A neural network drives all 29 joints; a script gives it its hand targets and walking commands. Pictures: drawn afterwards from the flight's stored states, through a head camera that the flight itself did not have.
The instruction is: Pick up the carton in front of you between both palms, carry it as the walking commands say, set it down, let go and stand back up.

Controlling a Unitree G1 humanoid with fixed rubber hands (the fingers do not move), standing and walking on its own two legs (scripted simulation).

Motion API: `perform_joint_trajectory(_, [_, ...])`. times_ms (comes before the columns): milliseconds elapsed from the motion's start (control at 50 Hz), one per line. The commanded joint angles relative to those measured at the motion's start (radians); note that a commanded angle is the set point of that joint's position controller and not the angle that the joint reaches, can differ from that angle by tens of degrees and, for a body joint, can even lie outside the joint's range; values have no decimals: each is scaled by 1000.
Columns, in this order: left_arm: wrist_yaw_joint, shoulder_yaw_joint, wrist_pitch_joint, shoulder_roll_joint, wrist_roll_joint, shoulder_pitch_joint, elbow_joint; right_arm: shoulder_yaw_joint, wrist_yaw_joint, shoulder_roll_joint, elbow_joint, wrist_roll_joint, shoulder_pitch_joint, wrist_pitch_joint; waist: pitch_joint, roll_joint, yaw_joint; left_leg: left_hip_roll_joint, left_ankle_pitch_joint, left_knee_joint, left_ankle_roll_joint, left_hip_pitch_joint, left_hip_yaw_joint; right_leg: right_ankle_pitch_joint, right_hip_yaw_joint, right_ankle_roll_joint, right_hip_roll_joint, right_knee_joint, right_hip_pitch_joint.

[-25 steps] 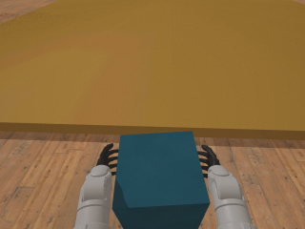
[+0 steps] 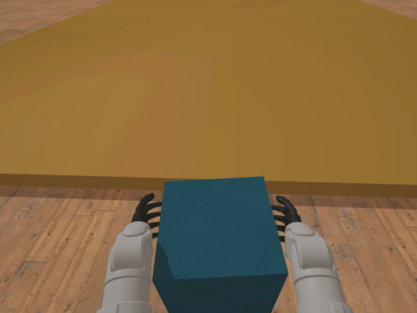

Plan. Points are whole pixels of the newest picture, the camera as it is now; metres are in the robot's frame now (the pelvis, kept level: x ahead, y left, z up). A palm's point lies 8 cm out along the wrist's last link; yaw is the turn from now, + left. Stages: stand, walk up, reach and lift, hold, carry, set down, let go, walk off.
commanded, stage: carry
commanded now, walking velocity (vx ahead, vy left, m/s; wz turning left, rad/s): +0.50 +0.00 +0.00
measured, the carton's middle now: (217, 251) +0.29 +0.00 -0.03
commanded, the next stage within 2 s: none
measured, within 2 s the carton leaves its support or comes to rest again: neither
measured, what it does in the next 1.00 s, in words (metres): walks ahead: right foot, then left foot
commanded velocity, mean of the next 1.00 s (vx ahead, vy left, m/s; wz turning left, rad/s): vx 0.50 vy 0.00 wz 0.00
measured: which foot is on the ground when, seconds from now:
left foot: down 0.00-0.36, up 0.38-0.62, down 0.64-1.00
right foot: down 0.00-0.18, up 0.20-0.34, down 0.36-0.66, up 0.68-1.00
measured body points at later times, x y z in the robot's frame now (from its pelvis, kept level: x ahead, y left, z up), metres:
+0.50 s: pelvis +0.14 +0.01 +0.00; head +0.12 +0.02 +0.45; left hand +0.42 +0.17 +0.07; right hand +0.42 -0.14 +0.07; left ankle +0.10 +0.12 -0.70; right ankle +0.09 -0.09 -0.74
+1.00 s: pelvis +0.44 +0.05 +0.00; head +0.44 +0.06 +0.45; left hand +0.73 +0.19 +0.08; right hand +0.71 -0.11 +0.08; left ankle +0.31 +0.13 -0.74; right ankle +0.57 -0.07 -0.71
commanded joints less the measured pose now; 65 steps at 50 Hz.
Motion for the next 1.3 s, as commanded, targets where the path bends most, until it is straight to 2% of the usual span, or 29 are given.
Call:
perform_joint_trajectory(0, [-239,-571,-15,-951,-287,-466,-16,572,244,919,-112,309,-596,-56,-150,-44,3,63,-466,-16,14,-173,16,-538,50,-26,-106,-87,-136])
perform_joint_trajectory(80, [-208,-661,29,-935,-337,-433,-141,675,227,917,-227,381,-593,-13,-237,-154,9,6,-179,175,-8,-203,184,-453,127,-94,-207,-112,-116])
perform_joint_trajectory(120, [-190,-714,79,-911,-369,-430,-214,728,218,901,-291,425,-594,35,-257,-124,6,10,-215,59,6,-125,187,-484,57,-90,-183,-73,-189])
perform_joint_trajectory(140, [-183,-739,110,-898,-390,-441,-252,742,212,883,-317,442,-598,63,-238,-41,5,56,-276,-11,20,-82,117,-471,-18,-68,-142,4,-259])
perform_joint_trajectory(180, [-176,-786,175,-879,-435,-473,-301,751,199,843,-339,465,-560,126,-180,257,-21,315,-527,-234,128,43,-300,-314,-222,6,-26,374,-521])
perform_joint_trajectory(200, [-175,-810,207,-869,-462,-489,-329,755,188,821,-357,466,-540,158,-134,258,-25,372,-460,-261,181,53,-382,-312,-202,1,-66,367,-589])
perform_joint_trajectory(260, [-172,-860,281,-883,-546,-472,-386,779,159,802,-475,502,-540,243,-207,154,-24,304,-156,-177,168,33,-158,-226,-248,-10,-44,206,-433])
perform_joint_trajectory(320, [-160,-860,339,-892,-574,-373,-440,811,151,819,-552,545,-462,310,-312,109,-7,185,-144,-5,96,-143,89,-12,-307,-10,-27,-38,-7])
perform_joint_trajectory(340, [-155,-852,359,-887,-571,-325,-454,811,152,816,-561,547,-428,328,-353,32,8,151,-184,134,73,-308,151,-49,-191,-35,-121,-72,208])
perform_joint_trajectory(360, [-148,-835,373,-858,-547,-284,-467,824,160,827,-591,560,-422,353,-360,-214,27,90,-245,390,24,-551,250,-198,162,-129,-353,-147,348])
perform_joint_trajectory(380, [-141,-817,385,-852,-524,-271,-465,831,171,832,-615,582,-461,375,-283,-286,35,67,-330,464,22,-731,239,-137,355,-230,-471,-164,363])
perform_joint_trajectory(400, [-134,-822,397,-856,-518,-276,-513,837,182,847,-619,595,-468,386,-232,-210,35,108,-361,519,35,-782,192,-19,345,-261,-487,-159,332])
perform_joint_trajectory(440, [-131,-835,419,-911,-541,-288,-586,828,189,858,-651,616,-441,402,-245,-87,33,132,-324,502,31,-757,181,13,204,-218,-448,-177,294])
perform_joint_trajectory(560, [-142,-857,470,-847,-599,-316,-667,810,154,810,-703,597,-403,437,-241,-164,19,60,1,145,16,-364,326,95,-167,-113,-287,-144,54])
perform_joint_trajectory(600, [-147,-854,488,-816,-605,-319,-664,788,146,784,-686,574,-374,452,-271,-112,1,14,80,60,24,-89,411,127,-255,-76,-244,13,-82])
perform_joint_trajectory(620, [-148,-850,498,-797,-606,-323,-662,775,144,772,-671,566,-363,460,-318,-67,-9,40,34,75,38,84,387,162,-306,-50,-217,158,-174])
perform_joint_trajectory(640, [-151,-840,510,-769,-606,-339,-662,758,141,753,-653,554,-348,467,-343,70,-35,210,-147,-39,79,217,114,43,-344,1,-158,389,-326])
perform_joint_trajectory(660, [-155,-844,526,-771,-623,-390,-677,743,137,745,-623,535,-357,468,-351,307,-41,441,-226,-178,215,332,-346,-230,-331,33,-38,650,-566])
perform_joint_trajectory(680, [-159,-850,530,-786,-630,-410,-652,746,136,762,-641,542,-386,473,-334,253,-33,488,-153,-193,265,328,-415,-308,-200,2,-82,797,-673])
perform_joint_trajectory(740, [-167,-840,519,-856,-624,-407,-614,780,142,850,-670,572,-459,470,-325,37,-24,425,80,-167,209,220,-181,-180,-136,-35,-174,780,-679])
perform_joint_trajectory(820, [-152,-842,478,-930,-568,-328,-594,822,168,903,-697,612,-463,449,-311,87,-22,342,206,-204,162,182,46,-69,-205,-18,-136,521,-586])
perform_joint_trajectory(980, [-132,-847,455,-907,-536,-284,-654,833,194,853,-726,623,-411,436,-190,155,-26,271,450,-169,117,179,242,159,-341,-37,-74,137,-459])
perform_joint_trajectory(1060, [-129,-839,481,-838,-574,-339,-734,824,173,773,-820,628,-471,460,-325,102,15,198,569,234,51,5,373,74,-410,-60,-10,81,59])
perform_joint_trajectory(1080, [-128,-826,491,-806,-572,-337,-740,819,167,739,-840,626,-498,473,-400,-34,40,157,302,488,24,-166,362,-127,-112,-102,-203,6,235])
perform_joint_trajectory(1100, [-127,-813,494,-781,-568,-355,-722,826,161,738,-866,632,-532,489,-442,-295,40,19,-136,765,-13,-479,296,-197,357,-259,-446,-112,411])
perform_joint_trajectory(1120, [-125,-815,505,-779,-586,-368,-727,816,156,721,-846,627,-542,497,-415,-262,41,35,-252,916,17,-588,168,-55,407,-283,-463,-161,395])
perform_joint_trajectory(1180, [-117,-841,519,-781,-619,-502,-772,793,142,727,-820,621,-607,501,-383,-28,30,144,-131,865,62,-605,111,249,122,-213,-390,-97,250])
perform_joint_trajectory(1220, [-118,-853,527,-762,-645,-590,-761,782,129,711,-787,609,-653,501,-388,-57,32,141,-90,742,57,-552,137,209,21,-181,-355,-126,189])
perform_joint_trajectory(1280, [-122,-848,543,-700,-671,-692,-686,758,103,667,-694,580,-731,510,-355,-91,37,119,-69,581,48,-576,182,183,-69,-206,-328,-141,147])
